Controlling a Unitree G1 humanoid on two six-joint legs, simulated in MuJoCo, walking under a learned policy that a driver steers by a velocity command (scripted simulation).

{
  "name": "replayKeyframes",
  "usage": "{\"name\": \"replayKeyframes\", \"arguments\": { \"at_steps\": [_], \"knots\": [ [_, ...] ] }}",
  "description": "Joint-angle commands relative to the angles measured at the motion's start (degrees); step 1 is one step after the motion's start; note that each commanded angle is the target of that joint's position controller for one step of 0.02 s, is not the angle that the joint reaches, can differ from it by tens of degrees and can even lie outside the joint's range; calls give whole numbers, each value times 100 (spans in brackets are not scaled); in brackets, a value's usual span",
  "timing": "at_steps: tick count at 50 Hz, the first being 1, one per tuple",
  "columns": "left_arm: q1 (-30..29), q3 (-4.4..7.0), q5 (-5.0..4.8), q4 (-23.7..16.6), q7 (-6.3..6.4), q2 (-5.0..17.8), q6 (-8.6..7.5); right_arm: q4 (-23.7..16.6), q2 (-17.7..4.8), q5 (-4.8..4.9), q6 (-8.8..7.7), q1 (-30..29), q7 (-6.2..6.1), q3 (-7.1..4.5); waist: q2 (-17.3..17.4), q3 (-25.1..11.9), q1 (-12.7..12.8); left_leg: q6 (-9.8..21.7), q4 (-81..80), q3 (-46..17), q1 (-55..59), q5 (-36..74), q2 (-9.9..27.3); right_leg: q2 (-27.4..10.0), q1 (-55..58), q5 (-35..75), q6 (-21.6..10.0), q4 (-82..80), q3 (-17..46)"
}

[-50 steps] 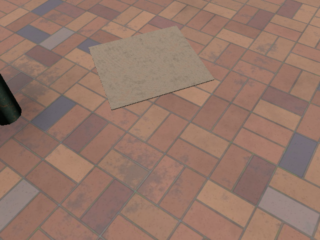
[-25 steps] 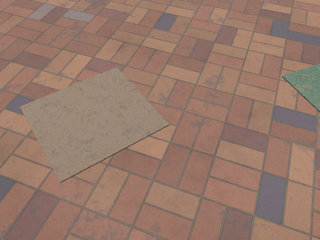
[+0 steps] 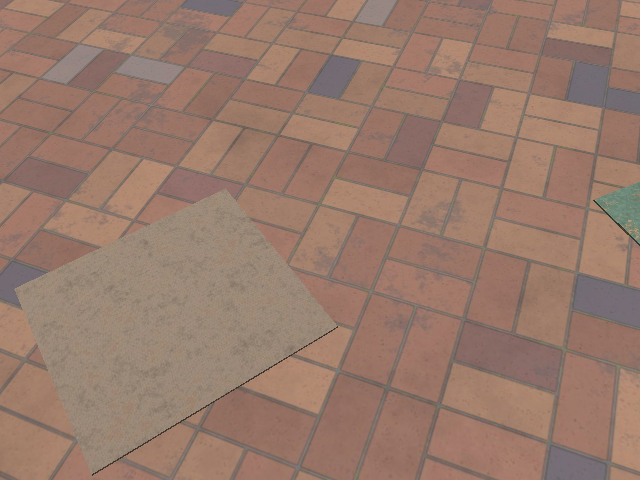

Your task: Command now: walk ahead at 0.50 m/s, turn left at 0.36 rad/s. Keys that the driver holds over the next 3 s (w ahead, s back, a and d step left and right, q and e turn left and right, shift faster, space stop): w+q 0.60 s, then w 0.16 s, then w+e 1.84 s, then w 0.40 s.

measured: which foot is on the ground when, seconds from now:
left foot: up 0.00-0.36, down 0.38-0.90, up 0.92-1.00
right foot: down 0.00-0.38, up 0.40-0.86, down 0.88-1.00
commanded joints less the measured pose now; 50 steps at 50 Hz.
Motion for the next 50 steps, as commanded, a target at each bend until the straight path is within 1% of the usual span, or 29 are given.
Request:
{"name": "replayKeyframes", "arguments": {
  "at_steps": [1, 5, 9, 14, 17, 18, 19, 20, 21, 22, 23, 24, 25, 27, 29, 31, 33, 35, 37, 40, 42, 43, 44, 45, 46, 47, 48, 49, 50],
  "knots": [
    [188, 199, 25, -71, -4, 555, -167, -401, -305, -4, 67, 15, -23, -134, -836, -165, 100, -53, 65, -331, -1109, 530, 494, -1560, 978, 466, -905, -1735, 1411],
    [246, 289, 53, 180, 59, 737, -236, -585, -196, -46, 154, -395, -8, -139, -565, 64, 79, -137, -707, -453, -1495, 1466, 493, -1536, 1026, 1255, -909, -1943, 570],
    [397, 340, 10, 344, 135, 932, -175, -807, -71, -59, 99, -1115, 147, -70, -443, 257, 327, -60, -2002, -49, -1292, 2439, 413, -1424, 1161, 1398, -749, -2020, -153],
    [856, 422, -120, 630, 159, 1138, 12, -1250, -80, -49, 105, -1915, 304, -42, -390, 486, 571, 205, -2789, 317, -1548, 2005, 305, -1695, 2128, 1851, -624, -1685, -492],
    [785, 480, -176, 642, 206, 1355, 144, -1373, -297, -58, 141, -1696, 356, -158, -664, 102, 274, 510, -2868, 793, -793, 1137, -155, -1715, 2469, 4324, -438, -693, -742],
    [729, 493, -187, 625, 231, 1418, 197, -1281, -472, -49, 159, -1183, 344, -265, -729, -227, -40, 652, -2896, 937, -98, 923, -402, -1649, 2403, 5091, -360, 99, -832],
    [641, 468, -207, 592, 258, 1391, 227, -1054, -759, -34, 173, -279, 283, -443, -625, -699, -547, 867, -3269, 932, 1238, 1223, -639, -1443, 1887, 4996, -178, 1290, -980],
    [746, 364, -75, 484, 275, 1155, 180, -858, -1270, -20, 243, 603, 152, -641, 40, -1233, -868, 1217, -3420, -309, 3022, 1293, 52, -1175, 412, 3032, 95, 3072, -977],
    [1227, 111, 84, 173, 179, 351, 12, -936, -1760, 11, 186, 318, 134, -671, 1309, -1709, -113, 2273, -4053, -3608, 4645, 219, 1406, 69, -2074, -2259, 426, 4901, -279],
    [568, 176, -125, 121, 98, 827, -205, -1079, -1262, -32, 102, 465, 162, -524, 560, -2125, -577, 2285, -4732, -4363, 4796, -202, 1638, 10, -2648, -2370, 319, 5350, 907],
    [65, 232, -310, -67, 60, 1030, -312, -1023, -991, -79, 26, 286, 175, -443, 339, -1321, -598, 2021, -4840, -3521, 4233, 278, 1482, -230, -3021, -1802, 195, 5176, 898],
    [22, 207, -239, -56, 94, 953, -369, -1044, -866, -58, -11, -42, 170, -402, -78, -848, -330, 1833, -4826, -2838, 3407, 878, 1219, -471, -2810, -1315, 146, 4685, 877],
    [47, 241, -83, 7, 133, 973, -368, -1113, -693, -77, -15, -409, 153, -353, -169, -562, -98, 1704, -4884, -2335, 2672, 1498, 1004, -628, -2441, -1042, 193, 4203, 866],
    [247, 283, -6, 32, 123, 976, -237, -1260, -562, -165, -29, -690, 107, -301, -3, -462, 188, 1703, -5122, -1978, 1910, 2199, 802, -735, -1851, -756, 317, 3802, 896],
    [216, 249, 41, 11, 129, 814, -127, -1215, -654, -128, -54, -635, 49, -325, -42, -353, 238, 1729, -5228, -1615, 1453, 2671, 681, -687, -1729, -529, 506, 3325, 764],
    [-160, 187, 48, -104, 132, 667, -87, -1132, -767, -116, -50, -497, -31, -352, 1, -193, 138, 1608, -5280, -1271, 1223, 2743, 510, -603, -1778, 149, 646, 2530, 674],
    [-542, 112, 32, -157, 87, 519, -107, -1041, -728, -99, -31, -367, -72, -333, 132, -140, -52, 1361, -5242, -917, 1073, 2464, 268, -479, -1475, 1078, 662, 1548, 607],
    [-936, 64, -18, -227, 17, 455, -152, -908, -721, -92, -25, -102, -82, -318, 199, -103, -278, 1242, -5261, -899, 1030, 1990, 280, -332, -1140, 1777, 632, 918, 538],
    [-1173, 83, -81, -304, -33, 561, -187, -775, -757, -73, -26, 101, -70, -317, 235, -6, -380, 1224, -5167, -1093, 1305, 1733, 471, -307, -1165, 1856, 539, 610, 613],
    [-1228, 128, -92, -364, -100, 736, -228, -641, -787, -91, 0, 231, -75, -325, 323, 74, -353, 1155, -4841, -1336, 2100, 1946, 867, -323, -1470, 1322, 262, 315, 654],
    [-1021, 155, -108, -331, -120, 818, -231, -580, -828, -108, 37, 197, -85, -345, 430, 78, -220, 1043, -4587, -1302, 2483, 2746, 1014, -272, -1347, 770, 25, 252, 533],
    [-633, 211, -101, -229, -111, 905, -234, -587, -827, -109, 55, 85, -90, -338, 407, -125, 21, 933, -4122, -1091, 2552, 3743, 875, -104, -811, 669, -135, 98, 357],
    [79, 311, -72, -20, -92, 1087, -233, -607, -720, -146, 74, 60, -100, -290, 248, -662, 349, 789, -3172, -772, 2438, 4468, 569, -53, 209, 868, -342, 104, 342],
    [942, 381, -30, 97, -96, 1416, -228, -717, -515, -263, 75, 228, -130, -186, -398, -1528, 592, 575, -1558, -470, 1507, 3340, 191, -914, 1832, 1202, -799, 288, 1505],
    [1327, 493, -70, 259, -148, 1791, -177, -768, -103, -190, -27, 910, -91, -70, -2037, -2014, 329, 61, 361, -62, -732, -287, -755, -1978, 3604, -119, -1756, -419, 4207],
    [1323, 358, -238, 246, -181, 1270, -158, -792, -516, -147, -118, 535, -64, -109, -1534, -1772, 527, 83, 862, -541, -1598, -999, -540, -1978, 3678, -1510, -1647, -1007, 5004],
    [940, 281, -198, 148, -152, 1018, -130, -953, -761, -47, -191, -192, -29, -179, -981, -918, 604, 132, 853, -525, -1915, -496, -272, -1805, 2978, -1457, -1384, -1094, 4256],
    [706, 259, -104, 71, -129, 987, -90, -1044, -680, -90, -253, -591, -28, -150, -465, -529, 548, 146, 610, -405, -1806, -135, -104, -1561, 2314, -868, -1273, -1143, 3684],
    [565, 238, -82, 47, -112, 928, -65, -1108, -622, -195, -300, -745, -26, -162, -312, -249, 417, 101, 183, -357, -1709, 108, 38, -1374, 1826, -210, -1267, -1211, 3308]
  ]
}}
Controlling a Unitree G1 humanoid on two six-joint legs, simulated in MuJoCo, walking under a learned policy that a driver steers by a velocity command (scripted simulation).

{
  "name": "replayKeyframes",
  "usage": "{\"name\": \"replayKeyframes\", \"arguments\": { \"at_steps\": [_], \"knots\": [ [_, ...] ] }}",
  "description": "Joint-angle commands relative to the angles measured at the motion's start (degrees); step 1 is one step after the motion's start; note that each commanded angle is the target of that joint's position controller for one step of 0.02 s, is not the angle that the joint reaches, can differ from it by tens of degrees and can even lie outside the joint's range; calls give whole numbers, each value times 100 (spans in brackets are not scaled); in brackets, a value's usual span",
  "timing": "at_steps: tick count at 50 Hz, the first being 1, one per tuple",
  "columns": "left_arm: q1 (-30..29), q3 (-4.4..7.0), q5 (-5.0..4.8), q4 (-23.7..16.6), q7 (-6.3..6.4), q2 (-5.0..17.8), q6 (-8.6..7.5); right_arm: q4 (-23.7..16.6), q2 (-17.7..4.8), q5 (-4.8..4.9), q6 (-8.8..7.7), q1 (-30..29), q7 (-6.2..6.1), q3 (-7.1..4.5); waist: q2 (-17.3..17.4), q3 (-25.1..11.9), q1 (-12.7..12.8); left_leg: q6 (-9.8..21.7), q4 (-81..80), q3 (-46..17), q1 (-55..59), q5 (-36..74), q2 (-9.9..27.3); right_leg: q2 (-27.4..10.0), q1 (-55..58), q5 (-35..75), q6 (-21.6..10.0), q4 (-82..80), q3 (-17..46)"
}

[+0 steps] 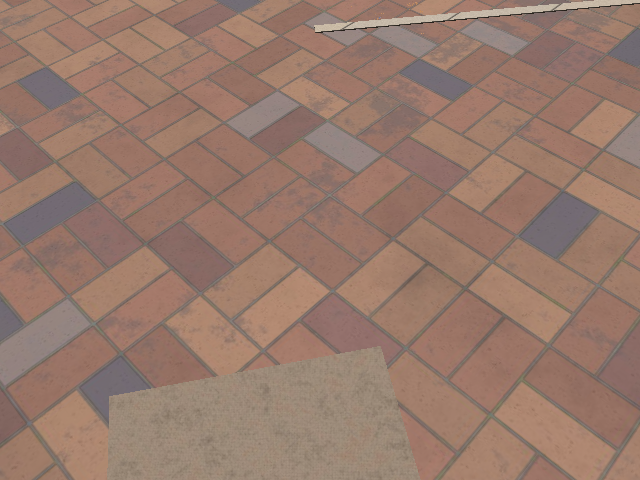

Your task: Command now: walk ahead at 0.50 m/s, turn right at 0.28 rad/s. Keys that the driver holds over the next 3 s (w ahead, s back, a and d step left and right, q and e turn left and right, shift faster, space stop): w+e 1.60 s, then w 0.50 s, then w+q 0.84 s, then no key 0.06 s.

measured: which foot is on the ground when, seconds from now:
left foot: up 0.00-0.36, down 0.38-0.90, up 0.92-1.00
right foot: down 0.00-0.40, up 0.42-0.88, down 0.90-1.00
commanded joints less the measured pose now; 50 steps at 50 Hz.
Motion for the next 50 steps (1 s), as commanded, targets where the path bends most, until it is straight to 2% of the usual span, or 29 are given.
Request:
{"name": "replayKeyframes", "arguments": {
  "at_steps": [1, 4, 7, 10, 13, 15, 17, 18, 19, 20, 21, 22, 23, 24, 25, 27, 29, 32, 36, 40, 42, 43, 44, 45, 46, 47, 48, 49, 50],
  "knots": [
    [460, 164, 67, -272, 66, 686, 14, -716, -667, -123, -271, -534, 6, -180, -325, -285, 189, -69, -102, -216, -2097, 577, 604, -1542, 1994, 127, -1049, -1535, 2587],
    [523, 181, -3, -265, 141, 716, 37, -726, -483, -139, -212, -476, -4, -153, -563, -318, 58, -305, -857, -49, -1829, 660, 583, -1344, 1619, 886, -1131, -1679, 2154],
    [704, 259, -40, -191, 256, 926, 84, -866, -331, -124, -177, -1045, -29, -90, -498, -132, 194, -501, -1929, 13, -1758, 1465, 489, -1191, 1221, 996, -1055, -1765, 1839],
    [956, 279, -74, -95, 330, 947, 164, -968, -246, -82, -228, -1621, 18, -54, -568, -70, 397, -563, -2898, 6, -1337, 2442, 291, -996, 960, 805, -846, -1673, 1686],
    [1244, 286, -106, 1, 364, 926, 241, -1077, -299, -17, -296, -2065, 86, -68, -576, -52, 526, -530, -3383, -44, -1016, 2690, 120, -1049, 1044, 616, -770, -1430, 1928],
    [1295, 294, -114, 14, 386, 907, 290, -1109, -404, 5, -342, -2148, 118, -112, -629, -53, 485, -453, -3680, -142, -862, 2458, 80, -1134, 1318, 478, -704, -1178, 2240],
    [1188, 326, -104, -16, 401, 936, 331, -1056, -545, 27, -387, -1908, 116, -180, -786, -85, 290, -295, -3865, -142, -465, 2075, 94, -1201, 1457, 649, -611, -859, 2484],
    [1082, 308, -99, -56, 395, 859, 344, -941, -641, 18, -406, -1489, 88, -243, -792, -246, 48, -146, -4104, -61, 147, 2098, 116, -1063, 1370, 887, -497, -522, 2433],
    [995, 237, -58, -134, 370, 655, 331, -833, -825, -49, -423, -860, 42, -327, -665, -755, -270, 103, -4060, -271, 1253, 2037, 483, -790, 1057, 997, -328, 333, 2179],
    [1083, 120, 67, -258, 361, 312, 311, -742, -1164, -93, -399, 65, -12, -413, 106, -1614, -572, 458, -3940, -1325, 2761, 1694, 1522, -346, 256, -280, -111, 1966, 1597],
    [1850, 44, -126, -418, 358, 125, 264, -535, -1426, -106, -302, 323, 42, -476, 1994, -2028, -164, 1285, -4482, -3828, 3979, 390, 2596, 179, -1605, -2636, 146, 3458, 1020],
    [1715, 154, -184, -242, 379, 727, 277, -636, -854, -13, -276, 89, 67, -360, 1177, -1398, -263, 1151, -4690, -3862, 3508, -574, 2530, -341, -2193, -2369, 228, 4119, 1102],
    [1128, 229, -140, -304, 370, 953, 304, -657, -570, -2, -255, -126, 51, -283, 636, -711, -379, 930, -4768, -2933, 2830, -252, 2254, -493, -2291, -1821, 278, 4237, 965],
    [890, 234, -91, -338, 370, 871, 326, -650, -503, -47, -239, -366, 58, -241, 255, -362, -270, 836, -4894, -2261, 2211, 520, 2010, -670, -2113, -1418, 344, 4162, 822],
    [717, 248, -42, -407, 347, 798, 328, -588, -394, -70, -227, -509, 60, -210, 256, -115, -188, 823, -5025, -1796, 1798, 1076, 1821, -809, -2044, -1166, 378, 3949, 791],
    [723, 230, -101, -472, 279, 577, 374, -495, -347, -105, -260, -594, 54, -197, 542, -45, -43, 792, -5292, -1108, 1321, 1584, 1604, -1005, -1736, -931, 408, 3751, 660],
    [551, 193, -92, -598, 250, 419, 415, -386, -454, -64, -302, -570, 55, -240, 482, 12, -25, 903, -5491, -694, 1196, 1962, 1627, -1086, -1852, -719, 470, 3524, 572],
    [224, 150, -63, -762, 199, 349, 404, -243, -663, -69, -298, -528, 38, -303, 298, 47, -63, 969, -5600, -128, 1305, 2606, 1655, -1141, -2033, -51, 542, 2808, 535],
    [-435, 78, -63, -936, 54, 256, 321, -91, -847, -27, -226, -399, 7, -328, 181, 164, -299, 782, -5584, 669, 1396, 2949, 1511, -1021, -1677, 1011, 435, 1531, 177],
    [-978, 81, -79, -1233, -65, 313, 331, 107, -1056, 84, -110, -88, -5, -384, 200, 308, -393, 618, -5354, 989, 1987, 3353, 1733, -883, -1613, 717, 196, 873, -100],
    [-879, 158, -52, -1306, -92, 470, 361, 126, -1214, 128, -35, -92, -31, -429, 339, 139, -208, 495, -4783, 1210, 2235, 4864, 1775, -600, -1164, 133, -23, 729, -379],
    [-576, 238, -31, -1270, -85, 613, 389, 119, -1309, 148, 6, -102, -56, -458, 441, -104, 6, 427, -4199, 1329, 2276, 5825, 1753, -375, -657, -155, -157, 711, -551],
    [172, 376, -38, -1094, -57, 833, 414, 97, -1323, 167, 50, -166, -81, -454, 378, -504, 458, 300, -3183, 1501, 2037, 6270, 1626, -130, 373, -16, -347, 433, -658],
    [1201, 572, -59, -820, 37, 1191, 462, 54, -1162, 108, 44, -108, -111, -380, 115, -1017, 941, 88, -1728, 1566, 1010, 5482, 1418, -159, 2064, 210, -590, 255, -278],
    [1370, 697, -117, -784, 136, 1895, 467, -261, -403, -170, -47, 364, -49, -124, -1445, -1495, 487, -280, 462, 1500, -1590, 626, 544, -1708, 4170, -227, -1476, 69, 2554],
    [1475, 592, -89, -1014, 104, 1701, 366, -353, -534, -106, -258, 149, 29, -69, -1248, -2542, 645, -291, 1448, 95, -2453, -1170, -12, -2396, 4743, -1148, -2083, -916, 4892],
    [1331, 463, -29, -934, 63, 1297, 286, -507, -951, 145, -364, -498, 91, -193, -741, -1829, 805, -191, 1506, -182, -2974, -641, 325, -2203, 4312, -1077, -1698, -1130, 4112],
    [1063, 418, -31, -905, 66, 1163, 238, -584, -881, 165, -430, -698, 90, -150, -535, -1129, 614, -117, 1053, -90, -2938, -123, 542, -1956, 3450, -682, -1495, -1169, 3343],
    [664, 368, -28, -943, 80, 1015, 229, -507, -838, 33, -443, -694, 39, -155, -185, -738, 344, -154, 562, -71, -2609, 219, 743, -1710, 2626, -86, -1315, -1194, 2773]
  ]
}}
Over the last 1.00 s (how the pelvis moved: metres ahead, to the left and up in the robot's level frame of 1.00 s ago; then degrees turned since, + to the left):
0.56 0.11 -0.01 22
